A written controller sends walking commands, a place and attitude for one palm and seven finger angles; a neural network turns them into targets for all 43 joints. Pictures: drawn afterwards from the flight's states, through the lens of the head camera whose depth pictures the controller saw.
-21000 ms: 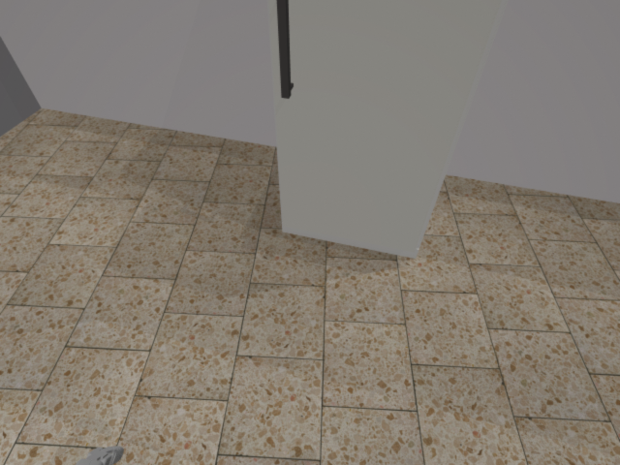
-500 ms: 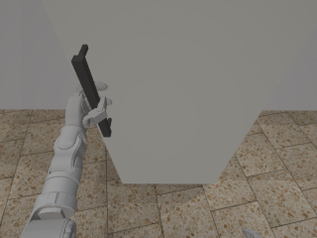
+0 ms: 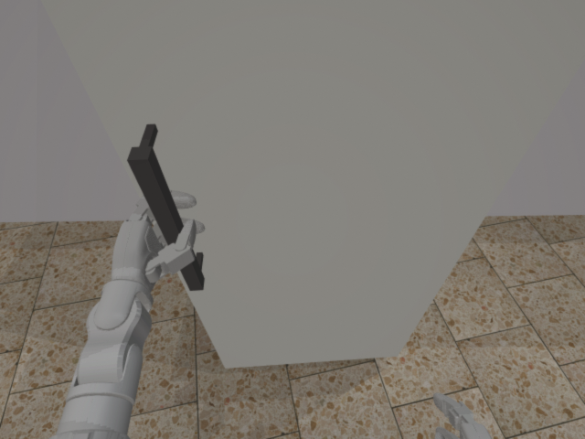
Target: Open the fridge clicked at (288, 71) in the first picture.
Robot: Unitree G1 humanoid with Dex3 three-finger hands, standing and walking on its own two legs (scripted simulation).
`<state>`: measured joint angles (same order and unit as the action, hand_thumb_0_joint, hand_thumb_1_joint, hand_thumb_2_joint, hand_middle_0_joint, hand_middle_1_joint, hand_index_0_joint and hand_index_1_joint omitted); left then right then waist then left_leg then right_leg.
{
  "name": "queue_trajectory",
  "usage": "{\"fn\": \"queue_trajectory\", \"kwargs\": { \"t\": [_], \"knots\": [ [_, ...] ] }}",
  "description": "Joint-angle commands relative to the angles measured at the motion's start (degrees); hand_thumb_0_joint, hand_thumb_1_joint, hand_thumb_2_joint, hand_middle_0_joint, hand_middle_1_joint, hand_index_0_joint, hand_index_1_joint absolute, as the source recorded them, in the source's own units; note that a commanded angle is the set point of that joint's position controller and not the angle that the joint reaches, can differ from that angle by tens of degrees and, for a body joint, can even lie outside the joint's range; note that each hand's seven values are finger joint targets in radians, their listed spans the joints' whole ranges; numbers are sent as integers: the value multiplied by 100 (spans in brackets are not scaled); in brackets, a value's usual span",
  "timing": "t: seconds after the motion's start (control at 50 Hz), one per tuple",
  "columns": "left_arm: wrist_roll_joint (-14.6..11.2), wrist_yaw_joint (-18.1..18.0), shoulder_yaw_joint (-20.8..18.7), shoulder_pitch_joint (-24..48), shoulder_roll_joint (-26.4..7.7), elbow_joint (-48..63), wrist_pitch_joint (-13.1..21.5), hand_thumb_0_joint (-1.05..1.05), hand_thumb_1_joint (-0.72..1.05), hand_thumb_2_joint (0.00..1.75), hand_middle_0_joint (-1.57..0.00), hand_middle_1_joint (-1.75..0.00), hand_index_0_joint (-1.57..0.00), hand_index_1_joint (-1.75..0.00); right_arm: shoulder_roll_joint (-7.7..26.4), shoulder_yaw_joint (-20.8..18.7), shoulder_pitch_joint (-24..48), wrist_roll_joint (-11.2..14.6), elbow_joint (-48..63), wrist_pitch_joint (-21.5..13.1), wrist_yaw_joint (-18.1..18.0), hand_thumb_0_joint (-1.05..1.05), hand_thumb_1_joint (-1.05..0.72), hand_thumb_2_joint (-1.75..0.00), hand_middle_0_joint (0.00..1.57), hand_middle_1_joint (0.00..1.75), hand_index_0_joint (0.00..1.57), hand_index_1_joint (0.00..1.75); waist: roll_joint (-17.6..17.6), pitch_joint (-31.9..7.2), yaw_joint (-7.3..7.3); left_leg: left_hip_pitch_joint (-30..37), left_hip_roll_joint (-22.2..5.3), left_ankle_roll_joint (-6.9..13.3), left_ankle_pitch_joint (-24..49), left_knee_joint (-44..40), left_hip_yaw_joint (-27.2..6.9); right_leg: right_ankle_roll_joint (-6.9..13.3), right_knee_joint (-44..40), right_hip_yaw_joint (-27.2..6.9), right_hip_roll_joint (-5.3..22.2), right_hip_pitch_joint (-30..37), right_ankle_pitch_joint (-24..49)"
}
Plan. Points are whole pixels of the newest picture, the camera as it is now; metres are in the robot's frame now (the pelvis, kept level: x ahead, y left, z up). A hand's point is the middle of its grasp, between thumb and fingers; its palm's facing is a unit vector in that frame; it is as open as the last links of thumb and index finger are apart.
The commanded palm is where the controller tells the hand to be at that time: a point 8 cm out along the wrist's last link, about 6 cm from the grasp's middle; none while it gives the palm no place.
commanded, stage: walk backward, drawing the door open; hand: left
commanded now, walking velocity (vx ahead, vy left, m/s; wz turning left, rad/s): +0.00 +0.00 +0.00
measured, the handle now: (177, 220) +0.39 +0.17 +0.09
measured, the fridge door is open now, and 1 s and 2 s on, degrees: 3 35 70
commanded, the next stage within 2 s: none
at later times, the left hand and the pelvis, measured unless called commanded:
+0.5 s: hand (197, 333) +0.23 +0.11 +0.10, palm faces +0.12 -0.98 -0.18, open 6.0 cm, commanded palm +0.19 +0.16 +0.10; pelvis -0.02 -0.02 +0.01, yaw +3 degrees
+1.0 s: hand out of the picture +0.11 +0.03 +0.10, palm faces +0.26 -0.95 -0.19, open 6.2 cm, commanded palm +0.06 +0.07 +0.10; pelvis -0.13 -0.14 +0.00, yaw +19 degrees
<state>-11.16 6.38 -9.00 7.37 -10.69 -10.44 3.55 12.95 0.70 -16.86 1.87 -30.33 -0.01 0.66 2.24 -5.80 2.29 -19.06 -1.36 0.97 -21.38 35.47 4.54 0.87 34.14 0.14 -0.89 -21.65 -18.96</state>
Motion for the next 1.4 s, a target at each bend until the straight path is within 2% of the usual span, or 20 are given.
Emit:
{"fn": "queue_trajectory", "kwargs": {
  "t": [0.0, 0.06, 0.08, 0.14, 0.24, 0.32, 0.54, 0.66, 0.76, 0.82, 0.88, 0.98, 1.06, 1.08, 1.1, 1.12, 1.14, 1.22, 1.3, 1.38],
  "knots": [
    [-141, 207, 30, -1079, -521, 2815, 487, 0, 90, 90, -45, -140, -45, -140, 615, -220, 688, 36, 1084, -311, -22, 0, -90, -90, 20, 30, 20, 30, -129, -1474, -574, 494, 25, 13, 3743, -223, -238, 78, 68, 252, 86, 1684, 3952],
    [-125, 83, -162, -1773, -743, 3739, 260, 0, 90, 90, -45, -140, -45, -140, 616, -246, 673, 10, 1143, -309, -60, 0, -90, -90, 20, 30, 20, 30, -222, -1529, -541, 594, 16, 17, 4188, -117, -240, 32, 119, 246, 126, 1832, 4632],
    [678, -503, -414, 1127, -1978, 4020, 596, 0, 90, 90, -45, -140, -45, -140, 605, -93, 480, 6, 1061, -301, -368, 0, -90, -90, 20, 30, 20, 30, -8, -842, 18, 791, 91, 102, 3727, -40, -364, 13, -292, -205, 498, 1455, 4756],
    [775, -815, 633, -1083, -480, 2996, 415, 0, 90, 90, -45, -140, -45, -140, 584, -128, 718, -169, 835, -61, -532, 0, -90, -90, 20, 30, 20, 30, 17, -996, -56, 1288, -149, 113, 4522, -133, -517, -8, -169, 15, 621, 1288, 4659],
    [900, -1004, 1007, -1392, -294, 3445, 326, 0, 90, 90, -45, -140, -45, -140, 560, -97, 1027, -261, 948, 188, -507, 0, -90, -90, 20, 30, 20, 30, 218, -756, -45, 1992, -541, 111, 6157, -645, -909, -138, -214, 275, 178, 708, 2296],
    [975, -1109, 1112, -1692, -228, 3690, 295, 0, 90, 90, -45, -140, -45, -140, 533, -76, 1086, -306, 1060, 264, -467, 0, -90, -90, 20, 30, 20, 30, 82, -676, -43, 1944, -479, 47, 6423, -706, -871, -121, -377, 347, 143, 864, 2718],
    [966, -1162, 959, -2043, -278, 3680, 505, 0, 90, 90, -45, -140, -45, -140, 277, -22, 1164, -271, 1133, 197, -559, 0, -90, -90, 20, 30, 20, 30, -634, -1017, -118, 245, 133, -94, 2568, -470, -532, 106, -659, 262, 739, 2217, 5387],
    [995, -1109, 1164, -1604, -196, 3796, 459, 0, 90, 90, -45, -140, -45, -140, 306, -135, 1008, -275, 864, -64, -677, 0, -90, -90, 20, 30, 20, 30, -213, -916, 83, 977, -146, 17, 3437, -1011, -894, -106, -502, 589, 403, 1202, 3238],
    [1198, -1107, 1181, -1664, -199, 3644, 353, 0, 90, 90, -45, -140, -45, -140, 345, -245, 1207, -492, 603, -265, -610, 0, -90, -90, 20, 30, 20, 30, 810, -205, 1, 506, -1489, 893, 3106, -2008, -3072, -209, 692, -308, 37, 115, -657],
    [1197, -1174, 1121, -1566, -206, 3571, 409, 0, 90, 90, -45, -140, -45, -140, 264, -268, 1336, -383, 515, -409, -560, 0, -90, -90, 20, 30, 20, 30, 22, -422, -84, 38, -793, 496, 1626, -1562, -2268, -199, -1107, -275, 88, 1333, 952],
    [1126, -1235, 1058, -987, -418, 3817, 379, 0, 90, 90, -45, -140, -45, -140, 211, -343, 1392, -197, 372, -460, -597, 0, -90, -90, 20, 30, 20, 30, -950, -542, -74, -10, 311, -190, -6, 193, -552, 294, -2164, -554, 1134, 547, -631],
    [1334, -1086, 1302, -424, -145, 3415, 302, 0, 90, 90, -45, -140, -45, -140, -4, -233, 1181, -423, 165, -642, -745, 0, -90, -90, 20, 30, 20, 30, -796, -308, -107, -703, -70, -296, -446, 2863, -42, 884, -1882, 312, 1573, 642, 722],
    [1416, -1027, 1641, 1, 116, 3741, 420, 0, 90, 90, -45, -140, -45, -140, -75, -168, 540, -320, 87, -961, -780, 0, -90, -90, 20, 30, 20, 30, -1132, -178, 220, 1387, -50, -22, -711, 8, 479, -742, -1829, 1234, 711, -30, 1013],
    [1360, -982, 1934, 122, 231, 3675, 449, 0, 90, 90, -45, -140, -45, -140, 74, -162, 383, -284, -16, -1044, -789, 0, -90, -90, 20, 30, 20, 30, -214, 6, 516, 2301, -258, 79, 269, -1944, 191, -1112, -409, 1439, 198, -745, 990],
    [1316, -934, 2029, 56, 362, 3828, 607, 0, 90, 90, -45, -140, -45, -140, 400, -260, 580, -427, 370, -1108, -716, 0, -90, -90, 20, 30, 20, 30, 1645, 43, 509, 2203, -2206, 595, 1110, -3086, -2644, -1026, 2452, 782, -73, -1750, -316],
    [1580, -988, 1859, -71, 125, 3764, 675, 0, 90, 90, -45, -140, -45, -140, 636, -334, 1075, -565, 565, -964, -627, 0, -90, -90, 20, 30, 20, 30, 1235, 2, -7, 1325, -3518, 1183, 2186, -2559, -4723, -522, 3942, -589, 452, -1539, -525],
    [1558, -921, 1659, -297, 85, 3641, 690, 0, 90, 90, -45, -140, -45, -140, 656, -458, 1266, -498, 471, -894, -597, 0, -90, -90, 20, 30, 20, 30, 179, -96, 5, 1084, -3434, 1340, 2162, -2321, -4372, -397, 4116, -984, 469, -1472, -385],
    [1448, -825, 1994, -244, 510, 3585, 643, 0, 90, 90, -45, -140, -45, -140, 604, -427, 1188, -352, 163, -967, -423, 0, -90, -90, 20, 30, 20, 30, 363, 255, -139, -217, -1758, 589, 185, -1837, -2154, -413, 2304, -418, 325, -79, -99],
    [1434, -829, 2206, 95, 611, 4010, 679, 0, 90, 90, -45, -140, -45, -140, 403, -477, 1191, -178, 255, -1037, -377, 0, -90, -90, 20, 30, 20, 30, 1220, -335, 0, -151, -719, 104, -591, -1676, -1504, -509, -470, 827, -381, 1484, -232],
    [1411, -936, 1384, -262, -285, 4323, 780, 0, 90, 90, -45, -140, -45, -140, -223, -341, 1243, -193, 160, -1006, -405, 0, -90, -90, 20, 30, 20, 30, -829, -421, -134, -1120, 410, -439, -881, 2477, 4, 704, -1397, -267, 1594, 1104, 1489]
  ]
}}
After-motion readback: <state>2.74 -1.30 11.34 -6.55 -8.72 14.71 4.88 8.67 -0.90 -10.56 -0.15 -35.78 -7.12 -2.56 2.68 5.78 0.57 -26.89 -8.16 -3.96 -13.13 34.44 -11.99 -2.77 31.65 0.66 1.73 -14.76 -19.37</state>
